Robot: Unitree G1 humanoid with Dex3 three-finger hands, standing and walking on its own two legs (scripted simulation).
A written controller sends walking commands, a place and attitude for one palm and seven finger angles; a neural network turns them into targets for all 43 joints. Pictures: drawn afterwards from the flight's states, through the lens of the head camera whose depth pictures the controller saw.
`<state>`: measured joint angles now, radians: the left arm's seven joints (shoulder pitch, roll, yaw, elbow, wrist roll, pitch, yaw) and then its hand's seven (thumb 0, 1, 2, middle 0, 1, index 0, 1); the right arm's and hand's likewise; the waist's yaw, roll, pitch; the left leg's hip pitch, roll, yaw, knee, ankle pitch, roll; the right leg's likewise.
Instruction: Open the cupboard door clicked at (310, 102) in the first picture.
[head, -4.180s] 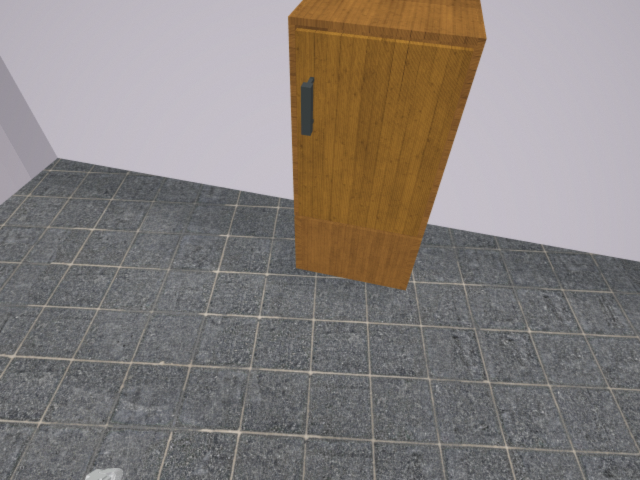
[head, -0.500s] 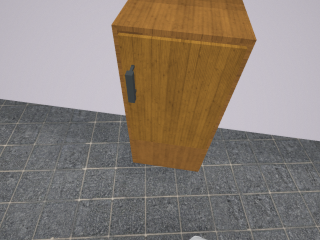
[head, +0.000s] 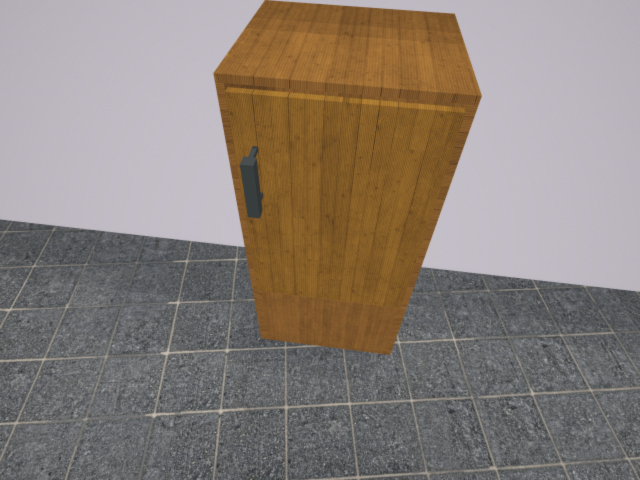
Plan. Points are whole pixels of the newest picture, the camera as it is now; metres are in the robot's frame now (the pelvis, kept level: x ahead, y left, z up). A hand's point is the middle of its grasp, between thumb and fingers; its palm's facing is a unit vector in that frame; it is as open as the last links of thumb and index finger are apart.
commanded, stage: come to a stop and stand still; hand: left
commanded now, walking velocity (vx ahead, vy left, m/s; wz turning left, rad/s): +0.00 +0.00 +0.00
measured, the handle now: (254, 182) +0.64 +0.16 -0.01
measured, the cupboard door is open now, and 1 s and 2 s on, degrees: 0 0 0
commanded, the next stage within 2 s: look again from close up in 0.16 s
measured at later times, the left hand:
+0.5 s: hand out of the picture -0.03 +0.21 -0.17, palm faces +0.04 -0.98 -0.21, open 7.4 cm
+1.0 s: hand out of the picture -0.11 +0.19 -0.17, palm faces +0.05 -0.99 -0.14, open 7.4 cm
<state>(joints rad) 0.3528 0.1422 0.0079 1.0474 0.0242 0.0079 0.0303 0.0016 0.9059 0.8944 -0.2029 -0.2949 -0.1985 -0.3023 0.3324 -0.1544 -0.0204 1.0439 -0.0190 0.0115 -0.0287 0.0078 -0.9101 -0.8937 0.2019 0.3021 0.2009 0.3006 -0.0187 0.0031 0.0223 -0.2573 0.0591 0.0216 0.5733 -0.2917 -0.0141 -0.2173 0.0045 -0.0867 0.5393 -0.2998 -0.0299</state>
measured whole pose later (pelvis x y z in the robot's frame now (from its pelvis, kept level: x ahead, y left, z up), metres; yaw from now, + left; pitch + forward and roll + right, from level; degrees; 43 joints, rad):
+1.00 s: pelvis -0.05 +0.04 +0.01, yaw -1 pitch -2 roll -1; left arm 0.45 0.10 0.02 1.10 0.03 0.01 0.03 0.00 0.91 0.89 -0.20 -0.29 -0.20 -0.30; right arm 0.34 -0.12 -0.02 1.10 -0.01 0.03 -0.01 0.01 -0.91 -0.89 0.20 0.30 0.20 0.30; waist 0.01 0.00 -0.02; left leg -0.27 0.01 0.07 0.50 -0.25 0.04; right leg -0.25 -0.04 -0.03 0.49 -0.28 0.02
